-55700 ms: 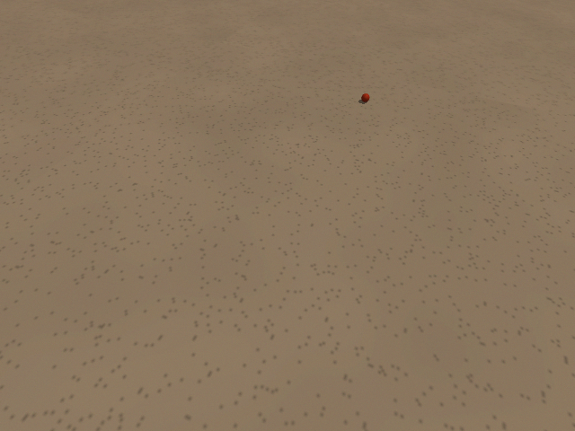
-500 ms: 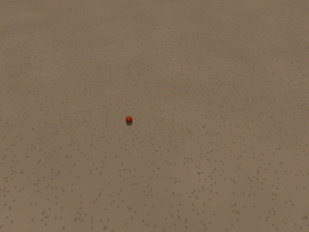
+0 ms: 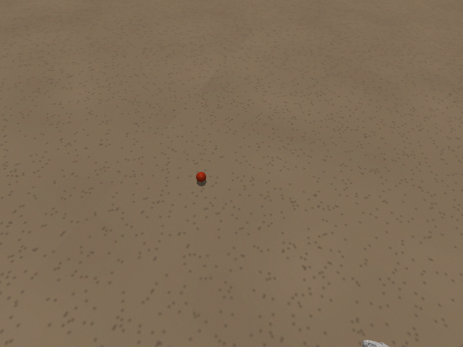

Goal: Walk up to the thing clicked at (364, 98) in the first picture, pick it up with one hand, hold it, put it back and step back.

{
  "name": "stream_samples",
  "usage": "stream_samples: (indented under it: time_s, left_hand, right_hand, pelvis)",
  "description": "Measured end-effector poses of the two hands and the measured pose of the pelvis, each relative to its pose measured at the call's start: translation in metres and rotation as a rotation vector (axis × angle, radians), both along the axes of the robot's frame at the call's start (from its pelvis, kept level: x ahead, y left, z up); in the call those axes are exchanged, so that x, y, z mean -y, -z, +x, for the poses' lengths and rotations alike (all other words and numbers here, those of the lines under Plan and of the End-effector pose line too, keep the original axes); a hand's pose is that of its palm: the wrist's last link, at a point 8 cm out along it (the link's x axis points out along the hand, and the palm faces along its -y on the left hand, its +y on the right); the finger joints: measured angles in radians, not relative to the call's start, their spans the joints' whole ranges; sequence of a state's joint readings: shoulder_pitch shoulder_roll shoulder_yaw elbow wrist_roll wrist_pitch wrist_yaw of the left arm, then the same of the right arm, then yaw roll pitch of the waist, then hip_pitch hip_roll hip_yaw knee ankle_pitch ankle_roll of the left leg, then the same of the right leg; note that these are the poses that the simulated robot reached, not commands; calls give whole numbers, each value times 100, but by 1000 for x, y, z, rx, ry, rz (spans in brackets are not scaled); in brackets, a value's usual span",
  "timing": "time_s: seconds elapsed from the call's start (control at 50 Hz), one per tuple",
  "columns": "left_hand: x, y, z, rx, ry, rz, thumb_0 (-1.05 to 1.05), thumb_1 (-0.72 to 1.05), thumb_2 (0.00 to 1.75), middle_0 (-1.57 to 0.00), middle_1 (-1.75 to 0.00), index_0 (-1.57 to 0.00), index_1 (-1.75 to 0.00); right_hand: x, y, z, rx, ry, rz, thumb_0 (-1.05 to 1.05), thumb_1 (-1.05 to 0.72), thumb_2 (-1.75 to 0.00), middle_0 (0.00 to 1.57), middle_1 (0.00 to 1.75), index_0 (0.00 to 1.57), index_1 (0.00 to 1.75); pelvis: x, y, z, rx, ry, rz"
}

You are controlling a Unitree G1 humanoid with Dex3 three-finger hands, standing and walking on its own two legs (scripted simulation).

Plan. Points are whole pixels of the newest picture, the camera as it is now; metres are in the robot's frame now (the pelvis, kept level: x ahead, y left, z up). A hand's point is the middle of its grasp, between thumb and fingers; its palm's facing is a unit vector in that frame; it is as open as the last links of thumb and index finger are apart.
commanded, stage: step back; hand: left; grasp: from above
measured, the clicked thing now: (201, 176) +1.04 +0.17 -0.74
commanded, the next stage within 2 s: stand in 0.10 s
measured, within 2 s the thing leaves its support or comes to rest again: neither
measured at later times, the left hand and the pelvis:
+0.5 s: hand out of the picture +0.08 +0.24 -0.14, palm faces -0.03 -0.94 -0.33, open 7.4 cm; pelvis -0.01 -0.01 +0.01, yaw +0 degrees
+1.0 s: hand out of the picture +0.07 +0.24 -0.14, palm faces -0.05 -0.94 -0.34, open 7.4 cm; pelvis +0.00 -0.01 +0.01, yaw +0 degrees
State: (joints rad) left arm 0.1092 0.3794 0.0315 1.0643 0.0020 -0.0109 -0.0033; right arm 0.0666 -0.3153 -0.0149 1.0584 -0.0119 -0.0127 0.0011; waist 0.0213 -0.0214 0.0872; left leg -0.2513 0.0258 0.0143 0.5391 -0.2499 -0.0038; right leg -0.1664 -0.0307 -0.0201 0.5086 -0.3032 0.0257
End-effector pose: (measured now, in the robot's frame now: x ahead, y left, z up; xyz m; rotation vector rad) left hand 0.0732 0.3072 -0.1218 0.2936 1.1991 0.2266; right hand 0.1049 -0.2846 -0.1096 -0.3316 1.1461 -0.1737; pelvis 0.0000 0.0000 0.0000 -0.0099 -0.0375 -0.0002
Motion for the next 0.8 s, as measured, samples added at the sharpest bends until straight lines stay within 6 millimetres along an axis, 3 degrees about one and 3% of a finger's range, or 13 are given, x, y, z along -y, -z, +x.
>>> stream_samples:
  time_s: [0.12,0.22,0.6,0.8]
  left_hand:
    - [2,-8,9,10,8,8,0,90,90,-21,-30,-20,-30]
    - [8,-13,10,6,26,3,0,90,90,-21,-30,-20,-30]
    - [18,-14,-10,-45,48,-5,0,90,90,-21,-30,-20,-30]
    - [19,-14,-14,-66,48,-1,0,90,90,-21,-30,-20,-30]
  right_hand:
    - [-5,-5,25,50,-3,21,0,-90,-90,21,30,21,30]
    - [-2,-9,26,65,3,32,0,-90,-90,21,30,21,30]
    - [20,-2,-54,-96,80,15,1,-90,-90,21,30,21,30]
    - [22,2,-68,-140,86,18,1,-90,-90,21,30,21,30]
  pelvis:
    - [0,-4,2,4,6,2]
    - [0,-9,2,12,5,6]
    - [8,-13,-10,10,7,8]
    - [10,-13,-8,-2,6,9]
